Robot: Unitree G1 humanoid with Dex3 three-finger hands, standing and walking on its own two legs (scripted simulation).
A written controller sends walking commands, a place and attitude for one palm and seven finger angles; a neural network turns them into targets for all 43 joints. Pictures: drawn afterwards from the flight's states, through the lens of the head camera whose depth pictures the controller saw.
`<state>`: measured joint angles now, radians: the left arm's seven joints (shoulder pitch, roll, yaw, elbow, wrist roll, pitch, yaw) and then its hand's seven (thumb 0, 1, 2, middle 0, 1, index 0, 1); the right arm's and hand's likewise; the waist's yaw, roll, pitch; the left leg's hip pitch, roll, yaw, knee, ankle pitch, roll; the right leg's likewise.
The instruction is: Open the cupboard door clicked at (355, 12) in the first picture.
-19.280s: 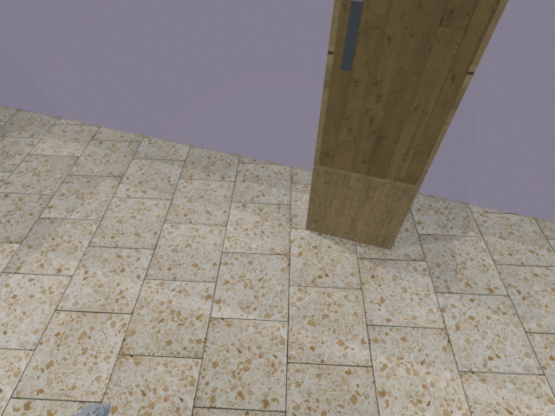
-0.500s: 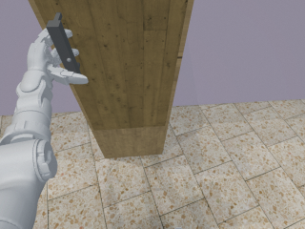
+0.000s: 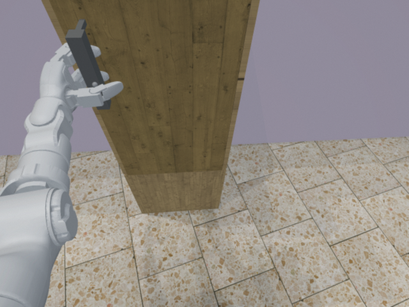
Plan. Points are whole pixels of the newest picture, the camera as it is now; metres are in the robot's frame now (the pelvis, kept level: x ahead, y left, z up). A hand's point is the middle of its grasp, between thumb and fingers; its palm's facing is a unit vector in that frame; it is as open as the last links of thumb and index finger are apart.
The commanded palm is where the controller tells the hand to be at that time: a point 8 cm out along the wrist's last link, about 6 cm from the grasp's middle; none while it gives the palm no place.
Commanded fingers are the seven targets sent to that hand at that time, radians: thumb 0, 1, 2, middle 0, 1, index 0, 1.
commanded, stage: close the thumb around the handle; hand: left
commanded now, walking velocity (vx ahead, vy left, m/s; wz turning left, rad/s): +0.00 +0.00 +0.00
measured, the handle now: (93, 67) +0.56 +0.19 +0.15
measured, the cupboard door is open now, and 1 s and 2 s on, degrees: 0 18 47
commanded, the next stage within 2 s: pull the door open along its arc in 0.32 s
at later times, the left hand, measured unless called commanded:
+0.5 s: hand (102, 82) +0.51 +0.17 +0.15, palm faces -0.01 -1.00 +0.00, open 5.8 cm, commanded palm +0.48 +0.22 +0.15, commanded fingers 0.00 0.90 0.90 -0.40 -1.35 -0.40 -1.35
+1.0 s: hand (113, 118) +0.41 +0.13 +0.15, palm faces +0.17 -0.98 +0.10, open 6.3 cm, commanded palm +0.35 +0.18 +0.15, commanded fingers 0.00 0.90 0.90 -0.40 -1.35 -0.40 -1.35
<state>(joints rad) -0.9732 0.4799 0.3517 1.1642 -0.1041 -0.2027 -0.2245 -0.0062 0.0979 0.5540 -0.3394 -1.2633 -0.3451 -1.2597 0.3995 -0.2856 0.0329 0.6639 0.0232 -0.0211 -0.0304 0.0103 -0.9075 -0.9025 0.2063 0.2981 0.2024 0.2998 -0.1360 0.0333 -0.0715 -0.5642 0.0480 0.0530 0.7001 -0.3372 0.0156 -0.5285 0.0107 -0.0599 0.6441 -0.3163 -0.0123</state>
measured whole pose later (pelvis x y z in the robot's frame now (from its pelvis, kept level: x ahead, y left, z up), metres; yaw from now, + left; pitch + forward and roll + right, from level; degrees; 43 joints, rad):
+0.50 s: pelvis +0.00 +0.00 +0.00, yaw -1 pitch +13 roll -2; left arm -1.01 0.51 0.38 1.21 -0.08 -0.21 -0.22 0.00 0.66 0.86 -0.38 -1.35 -0.40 -1.34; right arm 0.44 -0.28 0.04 0.66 0.02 -0.02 -0.03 0.01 -0.91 -0.90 0.21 0.30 0.20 0.30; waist -0.17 0.03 -0.07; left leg -0.61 0.05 0.06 0.71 -0.34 0.02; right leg -0.57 0.02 -0.05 0.65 -0.31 -0.01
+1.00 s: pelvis +0.02 +0.00 +0.01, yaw -1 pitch +6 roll -1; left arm -0.36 0.09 0.19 0.26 -0.17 0.05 0.12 0.02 0.63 0.71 -0.33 -1.35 -0.37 -1.35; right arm 0.25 -0.24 0.01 0.60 0.04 -0.02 0.01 0.01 -0.91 -0.90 0.20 0.30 0.20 0.30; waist -0.02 0.05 -0.09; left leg -0.35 0.04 0.09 0.59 -0.34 0.01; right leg -0.34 0.01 -0.02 0.56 -0.32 0.00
